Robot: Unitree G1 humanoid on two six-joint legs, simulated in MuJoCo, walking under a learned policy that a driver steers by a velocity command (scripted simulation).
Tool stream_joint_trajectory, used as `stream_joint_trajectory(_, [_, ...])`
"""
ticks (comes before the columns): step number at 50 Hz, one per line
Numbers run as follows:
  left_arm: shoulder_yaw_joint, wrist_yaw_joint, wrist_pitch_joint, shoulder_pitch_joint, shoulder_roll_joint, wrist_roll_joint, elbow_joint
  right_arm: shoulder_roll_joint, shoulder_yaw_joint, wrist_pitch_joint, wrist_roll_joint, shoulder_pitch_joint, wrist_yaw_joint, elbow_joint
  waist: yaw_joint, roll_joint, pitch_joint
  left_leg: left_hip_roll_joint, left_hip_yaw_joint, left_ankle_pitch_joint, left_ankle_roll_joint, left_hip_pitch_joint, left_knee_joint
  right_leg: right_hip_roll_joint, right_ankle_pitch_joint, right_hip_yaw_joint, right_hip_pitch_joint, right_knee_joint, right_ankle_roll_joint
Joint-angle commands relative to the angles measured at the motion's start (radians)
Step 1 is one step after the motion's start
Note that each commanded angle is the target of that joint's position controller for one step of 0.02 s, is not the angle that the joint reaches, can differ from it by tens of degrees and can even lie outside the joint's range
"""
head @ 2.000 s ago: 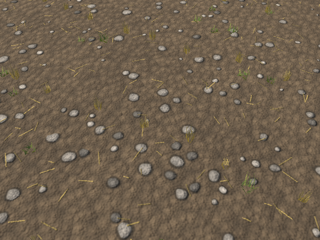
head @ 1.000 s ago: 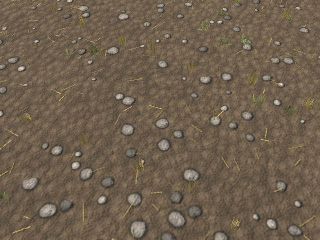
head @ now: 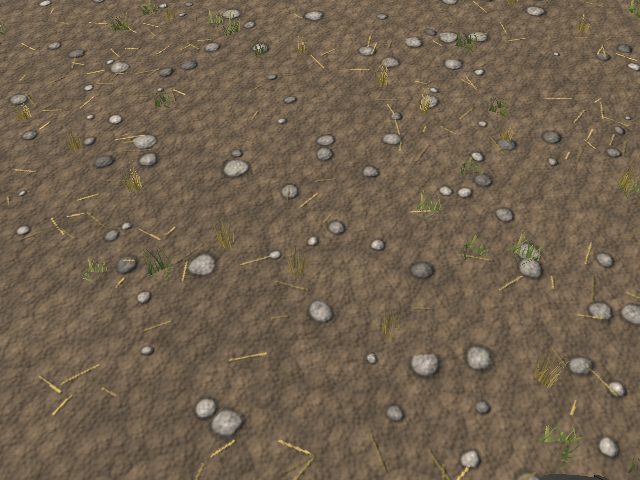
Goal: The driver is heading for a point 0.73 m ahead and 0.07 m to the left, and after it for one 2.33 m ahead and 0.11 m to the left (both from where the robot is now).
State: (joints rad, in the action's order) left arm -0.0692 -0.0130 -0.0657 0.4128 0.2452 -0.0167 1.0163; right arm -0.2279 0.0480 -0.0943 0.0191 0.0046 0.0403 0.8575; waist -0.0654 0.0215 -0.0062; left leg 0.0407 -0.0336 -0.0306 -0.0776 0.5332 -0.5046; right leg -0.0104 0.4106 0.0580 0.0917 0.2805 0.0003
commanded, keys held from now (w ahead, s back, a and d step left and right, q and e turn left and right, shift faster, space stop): w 0.86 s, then w+q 0.08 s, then q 0.06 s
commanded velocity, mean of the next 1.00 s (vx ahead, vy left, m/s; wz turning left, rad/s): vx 0.50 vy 0.00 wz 0.02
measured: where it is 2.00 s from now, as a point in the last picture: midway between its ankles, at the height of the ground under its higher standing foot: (360, 352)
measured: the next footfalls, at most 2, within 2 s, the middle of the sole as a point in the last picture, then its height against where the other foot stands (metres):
left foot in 0.02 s outside the picture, level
right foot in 0.58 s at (416, 474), level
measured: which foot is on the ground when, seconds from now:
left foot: up 0.00-0.00, down 0.02-0.58, up 0.60-1.00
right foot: down 0.00-0.02, up 0.04-0.56, down 0.58-1.00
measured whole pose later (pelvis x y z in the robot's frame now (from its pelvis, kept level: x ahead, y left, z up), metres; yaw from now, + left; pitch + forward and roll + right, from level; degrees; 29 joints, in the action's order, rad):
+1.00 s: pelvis +0.54 -0.03 +0.02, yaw +2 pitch +2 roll -2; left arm -0.06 -0.01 -0.09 0.35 0.24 0.00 0.99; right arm -0.25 0.06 -0.07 0.01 0.06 0.02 0.89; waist -0.06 0.04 0.00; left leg 0.11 0.01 0.09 -0.03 0.67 -0.62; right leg -0.05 0.24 0.09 0.02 0.19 -0.04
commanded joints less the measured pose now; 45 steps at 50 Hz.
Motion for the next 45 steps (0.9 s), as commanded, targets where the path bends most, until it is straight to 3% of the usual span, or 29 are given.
stream_joint_trajectory(1, [-0.013, -0.006, 0.002, -0.038, 0.127, 0.012, -0.066, -0.238, 0.084, -0.013, -0.012, 0.362, -0.012, 0.048, 0.219, -0.027, 0.223, 0.092, 0.121, -0.011, -0.102, -0.57, -0.024, 0.16, -0.701, -0.016, -0.252, 0.521, -0.09])
stream_joint_trajectory(2, [0.024, 0.007, -0.02, 0.087, -0.004, 0.016, -0.072, -0.318, 0.101, -0.007, -0.016, 0.459, -0.012, 0.076, 0.164, 0.229, 0.362, 0.332, 0.609, -0.204, -0.268, -0.934, 0.075, -0.031, -0.109, -0.022, -0.67, 0.913, -0.017])
stream_joint_trajectory(3, [0.012, 0.012, -0.047, 0.04, 0.06, -0.002, -0.062, -0.233, 0.073, -0.006, -0.009, 0.451, -0.011, 0.071, 0.187, 0.204, 0.392, 0.345, 0.77, -0.282, -0.256, -0.944, 0.192, -0.028, 0.153, -0.176, -0.792, 1.054, -0.032])
stream_joint_trajectory(4, [-0.006, 0.015, -0.063, -0.053, 0.126, -0.028, -0.095, -0.188, 0.059, -0.009, -0.004, 0.363, -0.014, 0.059, 0.174, 0.159, 0.246, 0.315, 0.619, -0.264, -0.205, -0.827, 0.2, 0.029, 0.098, -0.172, -0.873, 1.091, -0.05])
stream_joint_trajectory(5, [-0.006, 0.009, -0.067, -0.118, 0.132, -0.029, -0.113, -0.158, 0.048, -0.01, -0.009, 0.274, -0.015, 0.035, 0.145, 0.073, 0.158, 0.28, 0.484, -0.176, -0.175, -0.669, 0.218, 0.087, 0.002, -0.14, -0.851, 1.05, -0.056])
stream_joint_trajectory(6, [-0.013, 0.001, -0.061, -0.151, 0.126, -0.013, -0.117, -0.128, 0.039, -0.012, -0.02, 0.215, -0.011, 0.028, 0.114, 0.026, 0.09, 0.243, 0.391, -0.093, -0.16, -0.521, 0.25, 0.123, -0.063, -0.126, -0.805, 0.983, -0.055])
stream_joint_trajectory(8, [-0.018, -0.004, -0.032, -0.107, 0.091, -0.005, -0.108, -0.093, 0.029, -0.018, -0.031, 0.189, -0.006, 0.037, 0.058, 0.066, 0.064, 0.195, 0.293, -0.044, -0.147, -0.385, 0.308, 0.161, -0.122, -0.133, -0.693, 0.903, -0.056])
stream_joint_trajectory(10, [-0.016, -0.006, -0.014, -0.106, 0.064, -0.002, -0.11, -0.118, 0.034, -0.022, -0.025, 0.218, -0.013, 0.054, 0.046, 0.06, 0.034, 0.187, 0.239, -0.014, -0.162, -0.337, 0.354, 0.172, -0.155, -0.12, -0.694, 0.837, -0.043])
stream_joint_trajectory(12, [-0.019, -0.008, -0.008, -0.179, 0.071, 0.007, -0.137, -0.148, 0.041, -0.022, -0.024, 0.249, -0.027, 0.066, 0.055, 0.035, 0.003, 0.191, 0.21, 0.021, -0.17, -0.347, 0.381, 0.178, -0.243, -0.117, -0.762, 0.738, -0.021])
stream_joint_trajectory(14, [-0.019, -0.005, -0.01, -0.246, 0.068, 0.012, -0.158, -0.153, 0.041, -0.016, -0.021, 0.279, -0.039, 0.075, 0.071, 0.028, -0.011, 0.181, 0.176, 0.043, -0.156, -0.377, 0.391, 0.175, -0.351, -0.112, -0.804, 0.624, -0.007])
stream_joint_trajectory(18, [-0.008, 0.01, -0.018, -0.376, 0.046, 0.005, -0.19, -0.159, 0.039, -0.009, -0.01, 0.335, -0.047, 0.092, 0.111, 0.037, -0.04, 0.147, 0.099, 0.037, -0.121, -0.404, 0.397, 0.133, -0.511, -0.071, -0.766, 0.4, -0.005])
stream_joint_trajectory(22, [0.002, 0.032, -0.024, -0.484, 0.047, -0.004, -0.228, -0.169, 0.043, 0.006, -0.004, 0.404, -0.049, 0.126, 0.148, 0.038, -0.077, 0.187, 0.094, 0.032, -0.119, -0.514, 0.358, 0.107, -0.482, -0.056, -0.779, 0.288, -0.015])
stream_joint_trajectory(24, [0.003, 0.044, -0.031, -0.504, 0.059, -0.006, -0.246, -0.178, 0.049, 0.016, -0.001, 0.412, -0.052, 0.136, 0.14, 0.047, -0.083, 0.219, 0.103, 0.073, -0.109, -0.576, 0.317, 0.1, -0.419, -0.059, -0.778, 0.253, -0.038])
stream_joint_trajectory(26, [-0.007, 0.051, -0.037, -0.453, 0.089, -0.007, -0.242, -0.193, 0.056, 0.025, 0.001, 0.39, -0.056, 0.135, 0.099, 0.068, -0.053, 0.233, 0.102, 0.216, -0.088, -0.608, 0.25, 0.073, -0.348, -0.042, -0.683, 0.227, -0.067])
stream_joint_trajectory(27, [-0.021, 0.05, -0.039, -0.372, 0.114, -0.004, -0.221, -0.198, 0.057, 0.03, 0.003, 0.362, -0.057, 0.128, 0.048, 0.076, -0.003, 0.214, 0.079, 0.384, -0.072, -0.602, 0.158, 0.039, -0.337, -0.011, -0.557, 0.21, -0.086])
stream_joint_trajectory(28, [-0.046, 0.045, -0.039, -0.209, 0.158, 0.0, -0.168, -0.177, 0.049, 0.034, 0.002, 0.349, -0.056, 0.122, -0.025, 0.058, 0.094, 0.16, 0.038, 0.478, -0.045, -0.549, -0.027, 0.014, -0.354, 0.007, -0.333, 0.205, -0.115])
stream_joint_trajectory(29, [-0.068, 0.035, -0.038, -0.02, 0.234, 0.013, -0.128, -0.143, 0.033, 0.034, -0.015, 0.358, -0.056, 0.098, -0.081, -0.051, 0.245, 0.098, -0.01, 0.237, -0.007, -0.339, -0.341, 0.185, -0.374, -0.189, -0.016, 0.234, -0.179])
stream_joint_trajectory(30, [-0.08, 0.04, -0.034, 0.039, 0.306, 0.013, -0.103, -0.001, -0.008, 0.01, -0.017, 0.482, -0.044, 0.092, -0.013, -0.325, 0.37, -0.097, 0.012, -0.434, 0.055, 0.064, -0.691, 0.408, -0.191, -0.681, 0.313, 0.109, -0.346])
stream_joint_trajectory(31, [-0.052, 0.04, -0.034, 0.034, 0.207, 0.006, -0.11, -0.102, 0.014, -0.015, 0.007, 0.423, -0.038, 0.102, -0.047, -0.244, 0.369, -0.061, 0.15, -0.543, 0.04, 0.183, -0.821, 0.397, -0.073, -0.773, 0.307, 0.027, -0.327])
stream_joint_trajectory(32, [-0.038, 0.037, -0.037, -0.058, 0.162, 0.004, -0.127, -0.157, 0.028, -0.031, 0.028, 0.323, -0.034, 0.071, -0.038, -0.195, 0.222, -0.008, 0.136, -0.467, 0.021, 0.254, -0.843, 0.364, -0.107, -0.621, 0.184, 0.018, -0.277])
stream_joint_trajectory(33, [-0.028, 0.035, -0.038, -0.137, 0.138, 0.011, -0.147, -0.155, 0.028, -0.034, 0.026, 0.267, -0.041, 0.06, -0.01, -0.106, 0.146, 0.045, 0.11, -0.372, 0.017, 0.223, -0.802, 0.327, -0.201, -0.5, 0.035, -0.003, -0.251])
stream_joint_trajectory(34, [-0.019, 0.038, -0.039, -0.191, 0.11, 0.02, -0.154, -0.149, 0.035, -0.028, 0.01, 0.24, -0.047, 0.057, 0.019, -0.071, 0.083, 0.076, 0.101, -0.313, 0.02, 0.177, -0.736, 0.292, -0.289, -0.413, -0.1, -0.033, -0.238])
stream_joint_trajectory(36, [-0.01, 0.043, -0.044, -0.211, 0.081, 0.03, -0.146, -0.113, 0.038, -0.001, 0.003, 0.28, -0.05, 0.066, 0.071, -0.099, 0.061, 0.109, 0.109, -0.259, 0.021, 0.075, -0.661, 0.254, -0.337, -0.328, -0.221, -0.091, -0.229])
stream_joint_trajectory(38, [-0.015, 0.037, -0.05, -0.185, 0.106, 0.022, -0.13, -0.088, 0.036, 0.017, 0.0, 0.273, -0.053, 0.062, 0.084, -0.091, 0.03, 0.119, 0.098, -0.224, 0.035, 0.083, -0.589, 0.248, -0.371, -0.274, -0.264, -0.134, -0.241])
stream_joint_trajectory(42, [-0.022, 0.015, -0.044, -0.127, 0.138, 0.019, -0.106, -0.089, 0.039, 0.021, -0.015, 0.141, -0.05, 0.018, 0.061, -0.069, -0.015, 0.117, 0.088, -0.019, 0.067, 0.178, -0.375, 0.232, -0.421, -0.199, -0.235, -0.17, -0.229])
stream_joint_trajectory(45, [-0.022, 0.006, -0.04, -0.1, 0.145, 0.016, -0.094, -0.07, 0.029, 0.017, -0.007, 0.059, -0.038, -0.001, 0.036, -0.082, -0.033, 0.088, 0.056, 0.122, 0.065, 0.147, -0.211, 0.202, -0.426, -0.109, -0.219, -0.18, -0.195])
